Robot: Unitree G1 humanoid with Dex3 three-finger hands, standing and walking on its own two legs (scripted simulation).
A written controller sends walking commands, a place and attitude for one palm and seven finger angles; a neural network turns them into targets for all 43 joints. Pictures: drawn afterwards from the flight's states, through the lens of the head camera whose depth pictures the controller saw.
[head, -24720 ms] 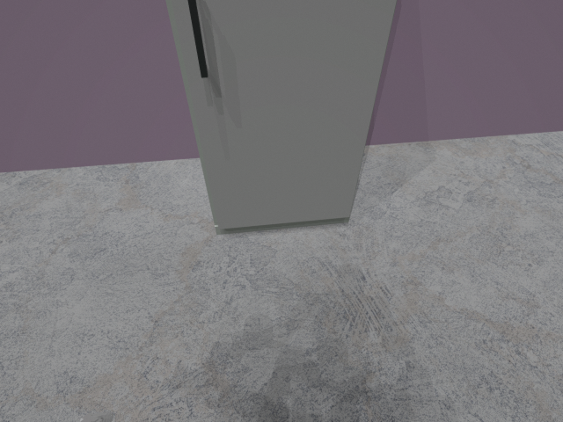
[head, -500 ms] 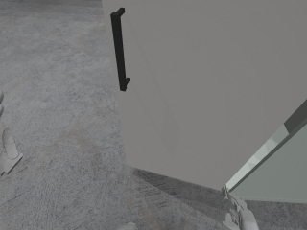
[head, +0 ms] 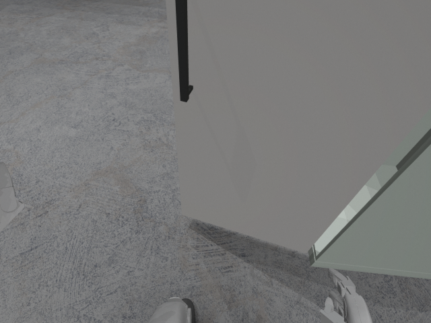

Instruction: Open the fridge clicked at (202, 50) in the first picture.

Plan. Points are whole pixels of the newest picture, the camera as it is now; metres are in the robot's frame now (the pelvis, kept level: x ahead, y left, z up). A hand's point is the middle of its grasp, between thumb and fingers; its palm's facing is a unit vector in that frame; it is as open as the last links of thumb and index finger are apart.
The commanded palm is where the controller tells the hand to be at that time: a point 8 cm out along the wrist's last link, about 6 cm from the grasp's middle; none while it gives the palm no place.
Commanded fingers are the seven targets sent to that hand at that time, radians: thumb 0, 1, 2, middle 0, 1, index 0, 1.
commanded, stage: step back with the hand held close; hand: left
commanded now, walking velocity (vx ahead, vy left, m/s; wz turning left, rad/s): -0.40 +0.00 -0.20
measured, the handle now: (186, 51) +0.63 +0.11 +0.18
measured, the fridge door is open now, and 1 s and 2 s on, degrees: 78 78 78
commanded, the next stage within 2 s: stop stepping back and stand still in 0.32 s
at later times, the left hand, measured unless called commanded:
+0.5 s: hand out of the picture +0.08 +0.25 +0.20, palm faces +0.29 -0.85 -0.44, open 7.4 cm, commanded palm +0.03 +0.29 +0.20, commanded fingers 0.00 0.90 0.90 -0.20 -0.30 -0.20 -0.30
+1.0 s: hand out of the picture +0.00 +0.25 +0.20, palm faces +0.28 -0.84 -0.47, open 7.4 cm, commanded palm -0.04 +0.29 +0.20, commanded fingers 0.00 0.90 0.90 -0.20 -0.30 -0.20 -0.30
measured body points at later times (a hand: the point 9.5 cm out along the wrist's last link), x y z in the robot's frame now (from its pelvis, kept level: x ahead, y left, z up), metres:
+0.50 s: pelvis -0.16 +0.02 +0.02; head -0.15 +0.04 +0.47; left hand +0.06 +0.29 +0.23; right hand -0.01 -0.21 -0.05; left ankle +0.00 +0.13 -0.70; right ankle -0.25 -0.07 -0.72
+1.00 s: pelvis -0.24 +0.03 +0.02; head -0.26 +0.03 +0.47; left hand -0.02 +0.29 +0.22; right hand -0.18 -0.23 -0.08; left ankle -0.17 +0.14 -0.67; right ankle -0.27 -0.03 -0.71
